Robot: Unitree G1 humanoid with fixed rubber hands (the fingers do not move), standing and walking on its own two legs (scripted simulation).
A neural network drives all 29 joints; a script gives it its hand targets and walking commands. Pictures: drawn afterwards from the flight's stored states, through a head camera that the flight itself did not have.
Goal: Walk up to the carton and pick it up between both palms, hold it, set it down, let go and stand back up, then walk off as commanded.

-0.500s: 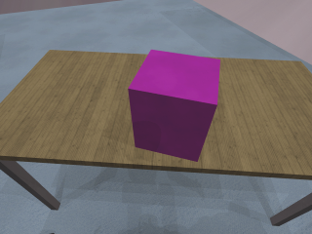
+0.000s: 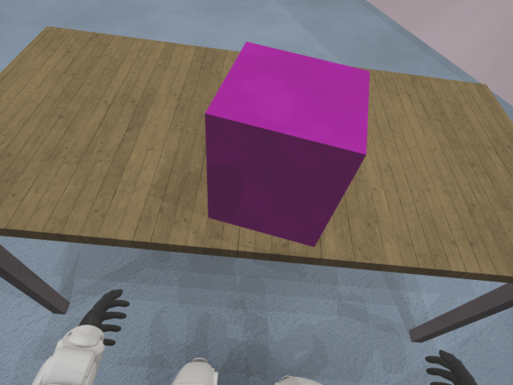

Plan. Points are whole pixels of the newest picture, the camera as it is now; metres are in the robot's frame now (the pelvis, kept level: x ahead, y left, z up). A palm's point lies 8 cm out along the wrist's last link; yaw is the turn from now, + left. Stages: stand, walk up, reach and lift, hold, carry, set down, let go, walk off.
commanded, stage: reach and lift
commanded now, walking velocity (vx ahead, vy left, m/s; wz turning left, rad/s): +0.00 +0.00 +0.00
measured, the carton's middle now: (282, 150) +0.49 -0.01 +0.07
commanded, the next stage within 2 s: none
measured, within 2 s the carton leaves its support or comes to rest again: neither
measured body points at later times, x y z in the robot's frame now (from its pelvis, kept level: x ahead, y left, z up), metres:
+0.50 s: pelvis -0.02 +0.00 +0.01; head -0.03 +0.04 +0.46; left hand +0.15 +0.27 -0.06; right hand +0.13 -0.26 -0.03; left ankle +0.06 +0.12 -0.70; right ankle +0.01 -0.06 -0.70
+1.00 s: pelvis -0.04 +0.05 +0.02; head -0.07 +0.05 +0.47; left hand +0.20 +0.28 +0.03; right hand +0.12 -0.22 +0.02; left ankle +0.06 +0.12 -0.70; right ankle -0.02 -0.05 -0.70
